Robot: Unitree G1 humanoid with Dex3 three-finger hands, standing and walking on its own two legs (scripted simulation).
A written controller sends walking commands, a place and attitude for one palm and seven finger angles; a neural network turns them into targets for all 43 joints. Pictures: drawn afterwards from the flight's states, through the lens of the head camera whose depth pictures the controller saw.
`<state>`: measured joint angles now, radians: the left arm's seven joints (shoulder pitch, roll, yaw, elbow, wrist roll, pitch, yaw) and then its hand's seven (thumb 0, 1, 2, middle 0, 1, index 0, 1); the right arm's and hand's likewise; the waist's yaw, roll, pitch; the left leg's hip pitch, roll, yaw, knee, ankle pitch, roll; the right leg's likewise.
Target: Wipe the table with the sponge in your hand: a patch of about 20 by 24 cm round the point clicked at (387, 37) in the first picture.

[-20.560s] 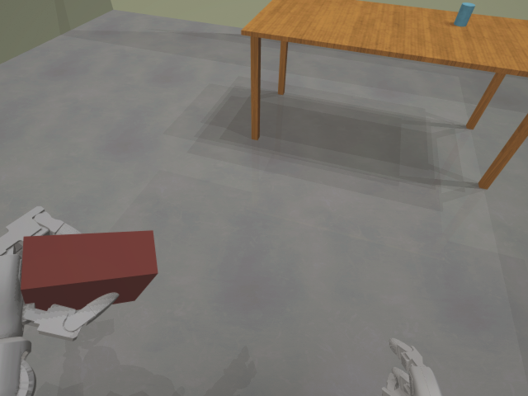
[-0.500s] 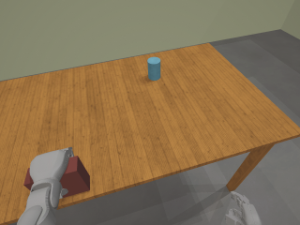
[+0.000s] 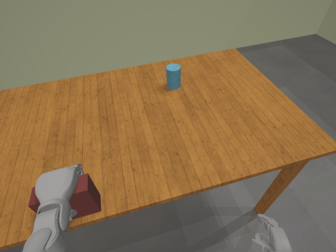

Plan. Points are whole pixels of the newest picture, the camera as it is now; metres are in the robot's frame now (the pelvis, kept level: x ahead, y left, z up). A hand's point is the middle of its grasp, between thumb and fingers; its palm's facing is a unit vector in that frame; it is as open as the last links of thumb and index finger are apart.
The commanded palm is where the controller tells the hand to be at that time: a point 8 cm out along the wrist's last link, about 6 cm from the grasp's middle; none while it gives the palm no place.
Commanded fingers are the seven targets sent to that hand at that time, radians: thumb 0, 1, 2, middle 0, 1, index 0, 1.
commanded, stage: wipe forward along the first lane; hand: left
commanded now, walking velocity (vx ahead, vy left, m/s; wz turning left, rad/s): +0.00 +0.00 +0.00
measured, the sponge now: (71, 203) +0.23 +0.30 -0.05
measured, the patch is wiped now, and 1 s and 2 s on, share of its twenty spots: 0.05 0.30 0.35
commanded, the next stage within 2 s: slide across to the middle lane in 1.54 s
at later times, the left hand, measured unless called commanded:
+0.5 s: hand (67, 176) +0.28 +0.32 -0.01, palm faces -0.13 +0.01 -0.99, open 9.5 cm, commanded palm +0.28 +0.32 +0.01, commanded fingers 0.00 0.10 1.30 -1.20 -1.60 -1.20 -1.60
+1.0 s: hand (68, 158) +0.34 +0.35 -0.01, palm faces -0.14 +0.04 -0.99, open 9.5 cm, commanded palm +0.34 +0.33 +0.02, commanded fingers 0.00 0.10 1.30 -1.20 -1.60 -1.20 -1.60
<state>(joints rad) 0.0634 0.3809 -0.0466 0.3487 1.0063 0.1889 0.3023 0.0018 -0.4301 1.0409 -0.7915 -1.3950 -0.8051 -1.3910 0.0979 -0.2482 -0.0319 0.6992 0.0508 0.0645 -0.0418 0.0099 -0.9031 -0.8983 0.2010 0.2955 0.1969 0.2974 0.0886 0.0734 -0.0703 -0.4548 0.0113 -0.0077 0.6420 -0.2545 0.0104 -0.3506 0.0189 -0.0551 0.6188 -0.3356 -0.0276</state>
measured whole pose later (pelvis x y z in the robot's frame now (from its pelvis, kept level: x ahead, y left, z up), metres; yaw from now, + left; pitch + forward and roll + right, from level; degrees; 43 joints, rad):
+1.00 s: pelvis -0.04 -0.01 -0.04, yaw -3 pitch +14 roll -3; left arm -0.52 0.65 0.09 1.02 1.03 -0.02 0.29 0.01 -0.58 1.14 -0.84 -1.33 -0.88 -1.36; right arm 0.26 -0.29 -0.03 0.72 0.08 0.06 -0.04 0.01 -0.90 -0.90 0.20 0.30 0.20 0.30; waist 0.00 0.08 -0.13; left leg -0.85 0.01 -0.10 0.91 -0.31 0.03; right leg -0.75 0.09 -0.07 0.86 -0.36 -0.06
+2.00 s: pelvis -0.01 +0.04 -0.03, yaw -2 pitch +16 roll -5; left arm -0.72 0.60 -0.07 1.09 1.03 0.13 0.32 0.00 -0.55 1.14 -0.81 -1.38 -0.84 -1.41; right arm 0.27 -0.25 -0.02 0.76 0.06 0.08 -0.02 0.01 -0.90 -0.90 0.20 0.30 0.20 0.30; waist -0.02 0.05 -0.13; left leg -0.82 -0.04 -0.08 0.85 -0.30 0.06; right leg -0.68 0.03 -0.04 0.74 -0.35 0.00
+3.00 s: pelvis +0.03 +0.02 -0.01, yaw -4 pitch +13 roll -3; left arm -0.43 0.41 -0.08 0.80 1.00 0.29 0.36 -0.03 -0.45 1.09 -0.72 -1.46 -0.75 -1.49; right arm 0.19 -0.26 -0.03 0.70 0.07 0.18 0.02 0.01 -0.91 -0.90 0.20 0.30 0.20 0.30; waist 0.00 0.05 -0.16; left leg -0.62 -0.02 -0.05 0.73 -0.33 0.04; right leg -0.49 0.05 -0.01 0.63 -0.36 0.00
